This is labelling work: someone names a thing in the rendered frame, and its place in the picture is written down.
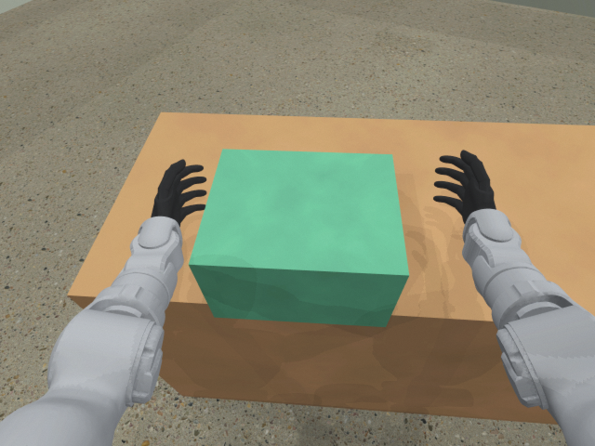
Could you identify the robot left hand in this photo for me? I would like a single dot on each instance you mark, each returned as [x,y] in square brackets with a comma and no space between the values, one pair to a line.
[170,199]

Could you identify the robot right forearm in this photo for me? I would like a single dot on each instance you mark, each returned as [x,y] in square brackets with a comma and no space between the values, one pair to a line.
[503,274]

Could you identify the carton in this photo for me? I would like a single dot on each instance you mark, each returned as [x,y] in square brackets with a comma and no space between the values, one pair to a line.
[302,236]

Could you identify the robot left forearm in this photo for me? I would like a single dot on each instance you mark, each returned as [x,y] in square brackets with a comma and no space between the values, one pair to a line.
[146,284]

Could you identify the pedestal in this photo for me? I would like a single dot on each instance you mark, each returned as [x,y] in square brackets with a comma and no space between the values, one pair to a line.
[438,354]

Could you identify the robot right hand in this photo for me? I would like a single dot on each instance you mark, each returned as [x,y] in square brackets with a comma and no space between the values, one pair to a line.
[475,192]

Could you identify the left robot upper arm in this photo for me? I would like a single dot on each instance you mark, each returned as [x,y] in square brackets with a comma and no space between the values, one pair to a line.
[107,362]

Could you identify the right robot upper arm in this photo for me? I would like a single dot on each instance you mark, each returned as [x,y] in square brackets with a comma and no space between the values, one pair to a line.
[549,359]

